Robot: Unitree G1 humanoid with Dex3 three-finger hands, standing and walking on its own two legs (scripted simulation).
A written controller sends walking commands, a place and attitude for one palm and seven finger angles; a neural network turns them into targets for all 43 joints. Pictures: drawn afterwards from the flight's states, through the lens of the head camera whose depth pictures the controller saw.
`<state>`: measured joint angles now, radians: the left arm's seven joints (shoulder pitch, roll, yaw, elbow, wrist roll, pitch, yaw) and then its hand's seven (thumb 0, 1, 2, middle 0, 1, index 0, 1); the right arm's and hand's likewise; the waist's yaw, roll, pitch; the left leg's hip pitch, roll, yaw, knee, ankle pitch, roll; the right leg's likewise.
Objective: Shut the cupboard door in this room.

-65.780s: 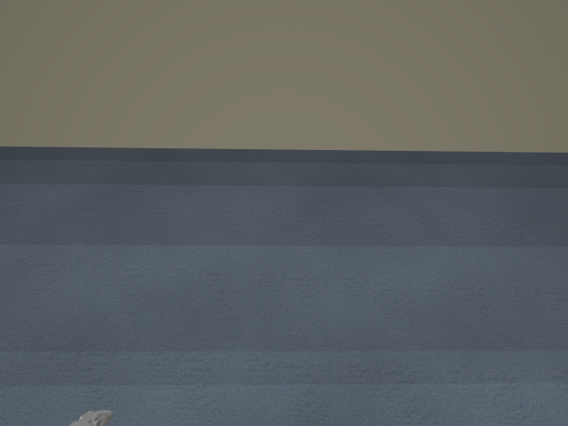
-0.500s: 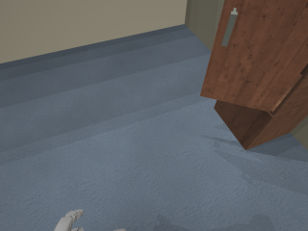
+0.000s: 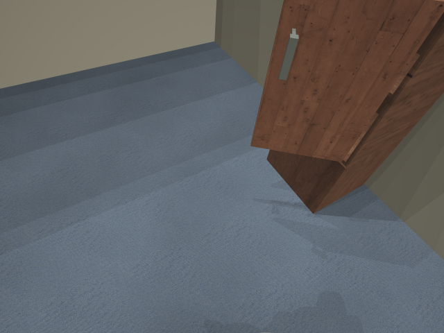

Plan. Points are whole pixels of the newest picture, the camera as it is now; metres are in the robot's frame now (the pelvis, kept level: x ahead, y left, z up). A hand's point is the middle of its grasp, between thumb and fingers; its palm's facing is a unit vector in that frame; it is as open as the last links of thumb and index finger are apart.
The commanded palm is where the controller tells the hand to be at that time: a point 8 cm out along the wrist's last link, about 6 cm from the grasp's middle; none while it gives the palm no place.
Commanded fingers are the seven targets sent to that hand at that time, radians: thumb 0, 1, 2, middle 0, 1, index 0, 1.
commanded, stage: take the last steps up to it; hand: left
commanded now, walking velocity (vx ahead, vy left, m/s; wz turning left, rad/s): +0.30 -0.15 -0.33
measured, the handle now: (288, 54) +0.80 -0.13 +0.09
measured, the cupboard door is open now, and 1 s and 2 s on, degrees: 50 50 50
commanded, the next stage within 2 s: come to a stop and stand still in 0.92 s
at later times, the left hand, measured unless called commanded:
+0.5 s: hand out of the picture +0.10 +0.14 -0.19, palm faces -0.05 -0.99 -0.14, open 7.4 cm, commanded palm none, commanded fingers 0.00 0.90 0.90 -0.20 -0.30 -0.20 -0.30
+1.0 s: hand (226, 213) +0.42 +0.00 -0.17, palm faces -0.24 -0.94 -0.25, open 7.4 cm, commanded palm none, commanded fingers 0.00 0.90 0.90 -0.20 -0.30 -0.20 -0.30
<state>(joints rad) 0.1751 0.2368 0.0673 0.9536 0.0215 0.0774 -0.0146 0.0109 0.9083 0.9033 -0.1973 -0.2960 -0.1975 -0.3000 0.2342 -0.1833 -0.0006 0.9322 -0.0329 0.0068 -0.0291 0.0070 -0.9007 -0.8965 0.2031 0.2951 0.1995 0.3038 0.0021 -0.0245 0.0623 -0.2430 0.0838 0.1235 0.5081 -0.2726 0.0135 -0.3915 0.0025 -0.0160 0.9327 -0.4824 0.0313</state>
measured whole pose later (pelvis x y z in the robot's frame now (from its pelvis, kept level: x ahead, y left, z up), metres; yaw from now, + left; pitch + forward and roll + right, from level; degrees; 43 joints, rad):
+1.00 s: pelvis +0.27 -0.16 -0.02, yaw -10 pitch +1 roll +1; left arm 0.09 0.21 0.06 0.99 0.03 -0.03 -0.03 0.01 0.91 0.90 -0.19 -0.30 -0.20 -0.30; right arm 0.40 -0.19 -0.05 1.11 -0.02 0.01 0.00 0.01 -0.90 -0.90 0.20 0.30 0.20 0.30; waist -0.06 0.04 0.08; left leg -0.20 0.20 0.11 0.79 -0.52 -0.06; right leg -0.42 -0.04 -0.09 0.62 -0.22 -0.03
